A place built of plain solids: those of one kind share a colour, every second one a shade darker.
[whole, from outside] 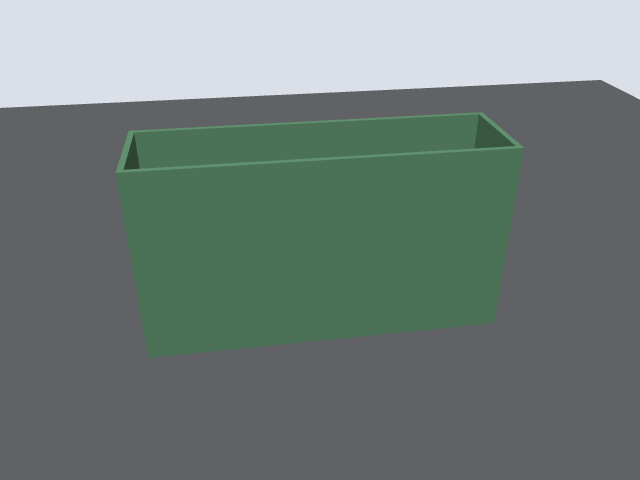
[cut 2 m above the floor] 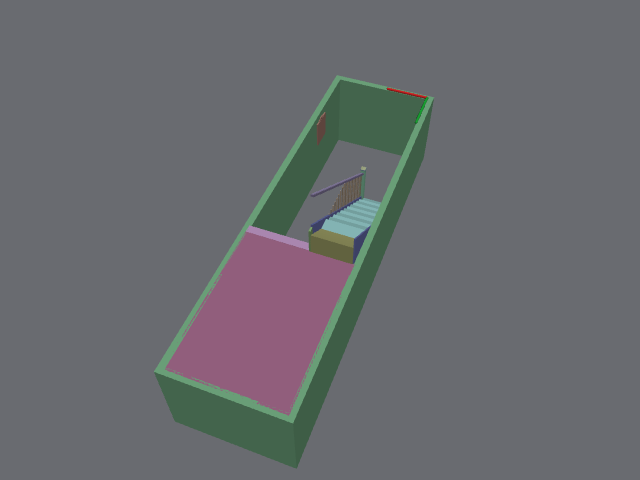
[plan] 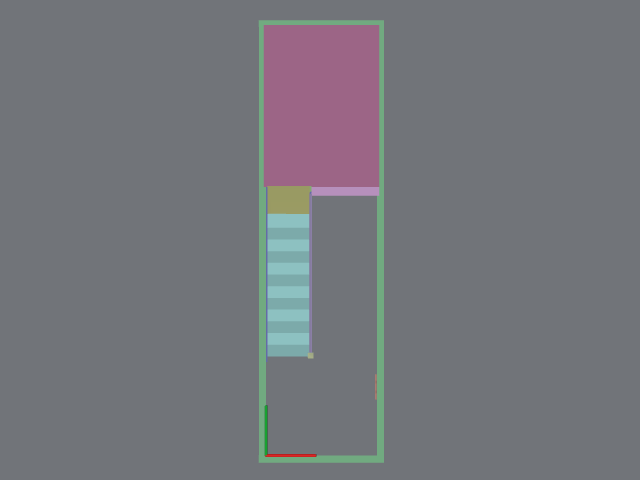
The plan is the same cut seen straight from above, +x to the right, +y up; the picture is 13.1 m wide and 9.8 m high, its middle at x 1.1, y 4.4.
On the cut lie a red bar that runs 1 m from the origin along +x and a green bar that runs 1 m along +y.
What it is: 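A row house's entrance hall, a dwelling of no particular year; the hall below, the landing 2.60 m above it, and between them a joiner's timber flight of 15 risers of about 0.174 m on goings of about 0.239 m, 0.86 m clear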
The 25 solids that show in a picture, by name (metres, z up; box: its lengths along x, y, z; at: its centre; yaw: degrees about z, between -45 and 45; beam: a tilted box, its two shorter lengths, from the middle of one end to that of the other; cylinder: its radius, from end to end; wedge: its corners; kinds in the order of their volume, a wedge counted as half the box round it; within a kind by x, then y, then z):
{
 "upper_1": {"box": [2.36, 3.31, 2.65], "at": [1.13, 7.14, 1.28]},
 "wall_1": {"box": [0.15, 9.04, 5.05], "at": [-0.07, 4.37, 2.48]},
 "wall_2": {"box": [2.56, 0.15, 5.05], "at": [1.13, -0.07, 2.48]},
 "wall_3": {"box": [2.56, 0.15, 5.05], "at": [1.13, 8.81, 2.48]},
 "wall_4": {"box": [0.15, 9.04, 5.05], "at": [2.33, 4.37, 2.48]},
 "carriage_1": {"wedge": [[0.03, 2.07, -0.05], [0.03, 2.07, -0.01], [0.03, 5.5, -0.05], [0.03, 5.5, 2.5], [0.9, 2.07, -0.05], [0.9, 2.07, -0.01], [0.9, 5.5, -0.05], [0.9, 5.5, 2.5]]},
 "upper_edge_1": {"box": [1.38, 0.18, 2.65], "at": [1.62, 5.39, 1.28]},
 "string_1": {"wedge": [[0.0, 1.91, -0.05], [0.0, 1.91, 0.13], [0.0, 5.48, -0.05], [0.0, 5.48, 2.74], [0.03, 1.91, -0.05], [0.03, 1.91, 0.13], [0.03, 5.48, -0.05], [0.03, 5.48, 2.74]]},
 "string_2": {"wedge": [[0.89, 2.04, -0.05], [0.89, 2.04, 0.23], [0.89, 5.38, -0.05], [0.89, 5.38, 2.67], [0.93, 2.04, -0.05], [0.93, 2.04, 0.23], [0.93, 5.38, -0.05], [0.93, 5.38, 2.67]]},
 "rail_1": {"wedge": [[0.88, 2.08, 1.01], [0.88, 2.08, 1.07], [0.88, 5.34, 3.39], [0.88, 5.34, 3.45], [0.94, 2.08, 1.01], [0.94, 2.08, 1.07], [0.94, 5.34, 3.39], [0.94, 5.34, 3.45]]},
 "tread_1": {"wedge": [[0.02, 2.02, 0.17], [0.02, 2.03, 0.07], [0.02, 2.31, 0.07], [0.02, 2.31, 0.17], [0.9, 2.02, 0.17], [0.9, 2.03, 0.07], [0.9, 2.31, 0.07], [0.9, 2.31, 0.17]]},
 "tread_2": {"wedge": [[0.02, 2.26, 0.34], [0.02, 2.27, 0.24], [0.02, 2.55, 0.24], [0.02, 2.55, 0.34], [0.9, 2.26, 0.34], [0.9, 2.27, 0.24], [0.9, 2.55, 0.24], [0.9, 2.55, 0.34]]},
 "tread_3": {"wedge": [[0.02, 2.5, 0.52], [0.02, 2.51, 0.42], [0.02, 2.79, 0.42], [0.02, 2.79, 0.52], [0.9, 2.5, 0.51], [0.9, 2.51, 0.41], [0.9, 2.79, 0.41], [0.9, 2.79, 0.51]]},
 "tread_4": {"wedge": [[0.02, 2.74, 0.69], [0.02, 2.75, 0.59], [0.02, 3.03, 0.59], [0.02, 3.03, 0.69], [0.9, 2.74, 0.69], [0.9, 2.75, 0.59], [0.9, 3.03, 0.59], [0.9, 3.03, 0.69]]},
 "tread_5": {"wedge": [[0.02, 2.98, 0.86], [0.02, 2.99, 0.76], [0.02, 3.26, 0.77], [0.02, 3.26, 0.87], [0.9, 2.98, 0.86], [0.9, 2.99, 0.76], [0.9, 3.26, 0.76], [0.9, 3.26, 0.86]]},
 "tread_6": {"wedge": [[0.02, 3.22, 0.94], [0.02, 3.22, 1.04], [0.02, 3.5, 0.94], [0.02, 3.5, 1.04], [0.9, 3.22, 0.94], [0.9, 3.22, 1.04], [0.9, 3.5, 0.94], [0.9, 3.5, 1.04]]},
 "tread_7": {"wedge": [[0.02, 3.46, 1.11], [0.02, 3.46, 1.21], [0.02, 3.74, 1.11], [0.02, 3.74, 1.21], [0.9, 3.46, 1.11], [0.9, 3.46, 1.21], [0.9, 3.74, 1.11], [0.9, 3.74, 1.21]]},
 "tread_8": {"wedge": [[0.02, 3.7, 1.29], [0.02, 3.7, 1.39], [0.02, 3.98, 1.29], [0.02, 3.98, 1.39], [0.9, 3.7, 1.28], [0.9, 3.7, 1.38], [0.9, 3.98, 1.28], [0.9, 3.98, 1.38]]},
 "tread_9": {"wedge": [[0.02, 3.94, 1.46], [0.02, 3.94, 1.56], [0.02, 4.22, 1.46], [0.02, 4.22, 1.56], [0.9, 3.94, 1.46], [0.9, 3.94, 1.56], [0.9, 4.22, 1.46], [0.9, 4.22, 1.56]]},
 "tread_10": {"wedge": [[0.02, 4.17, 1.74], [0.02, 4.18, 1.64], [0.02, 4.46, 1.64], [0.02, 4.46, 1.74], [0.9, 4.17, 1.73], [0.9, 4.18, 1.63], [0.9, 4.46, 1.63], [0.9, 4.46, 1.73]]},
 "tread_11": {"wedge": [[0.02, 4.41, 1.91], [0.02, 4.42, 1.81], [0.02, 4.7, 1.81], [0.02, 4.7, 1.91], [0.9, 4.41, 1.91], [0.9, 4.42, 1.81], [0.9, 4.7, 1.81], [0.9, 4.7, 1.91]]},
 "tread_12": {"wedge": [[0.02, 4.65, 2.08], [0.02, 4.66, 1.98], [0.02, 4.94, 1.98], [0.02, 4.94, 2.08], [0.9, 4.65, 2.08], [0.9, 4.66, 1.98], [0.9, 4.94, 1.98], [0.9, 4.94, 2.08]]},
 "newel_foot_1": {"box": [0.11, 0.11, 1.2], "at": [0.91, 2.04, 0.55]},
 "wall_mirror_1": {"box": [0.034, 0.52, 0.65], "at": [2.24, 1.4, 1.5]},
 "apron_1": {"wedge": [[0.89, 5.38, -0.05], [0.89, 5.38, 2.6], [0.89, 5.5, -0.05], [0.89, 5.5, 2.6], [0.93, 5.38, -0.05], [0.93, 5.38, 2.6], [0.93, 5.5, -0.05], [0.93, 5.5, 2.6]]}
}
